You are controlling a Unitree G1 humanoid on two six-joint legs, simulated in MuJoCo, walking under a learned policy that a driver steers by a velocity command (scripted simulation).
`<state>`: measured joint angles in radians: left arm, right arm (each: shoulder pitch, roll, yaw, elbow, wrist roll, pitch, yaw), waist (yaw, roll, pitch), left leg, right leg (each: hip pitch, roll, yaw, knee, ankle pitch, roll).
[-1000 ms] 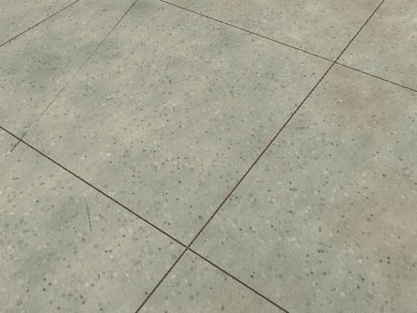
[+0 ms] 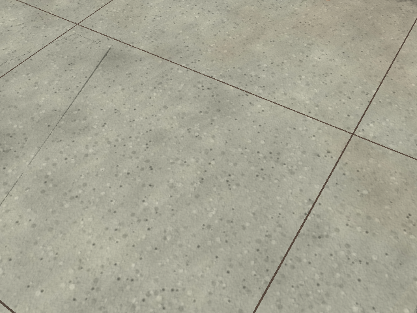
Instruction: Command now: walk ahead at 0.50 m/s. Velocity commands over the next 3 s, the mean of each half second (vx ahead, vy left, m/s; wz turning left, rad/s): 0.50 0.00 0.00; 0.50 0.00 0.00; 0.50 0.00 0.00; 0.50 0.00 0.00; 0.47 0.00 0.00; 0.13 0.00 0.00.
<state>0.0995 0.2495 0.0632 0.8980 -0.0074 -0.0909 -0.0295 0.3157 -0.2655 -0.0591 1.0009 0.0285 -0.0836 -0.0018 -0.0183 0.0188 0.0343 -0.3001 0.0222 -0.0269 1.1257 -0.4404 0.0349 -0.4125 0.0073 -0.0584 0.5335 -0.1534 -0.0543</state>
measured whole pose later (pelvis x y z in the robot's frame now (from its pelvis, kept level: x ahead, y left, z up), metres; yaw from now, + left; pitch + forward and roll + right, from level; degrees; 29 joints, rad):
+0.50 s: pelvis +0.29 +0.05 -0.01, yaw +0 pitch +2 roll -1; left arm 0.35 0.26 0.06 1.02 -0.02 -0.06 0.01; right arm 0.04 -0.25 -0.06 0.87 0.01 -0.09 0.03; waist 0.04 -0.01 0.03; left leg -0.48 0.01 0.05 0.58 -0.13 0.05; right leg -0.15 -0.01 0.01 0.89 -0.48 -0.01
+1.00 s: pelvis +0.58 +0.02 -0.01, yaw +0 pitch +2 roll +1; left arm 0.00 0.24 0.06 0.86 -0.01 -0.09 -0.04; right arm 0.38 -0.26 -0.07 1.03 0.01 -0.05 -0.01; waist -0.06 0.00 0.02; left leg 0.03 0.02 0.05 0.48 -0.45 0.00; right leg -0.50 -0.02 -0.05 0.53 -0.06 -0.07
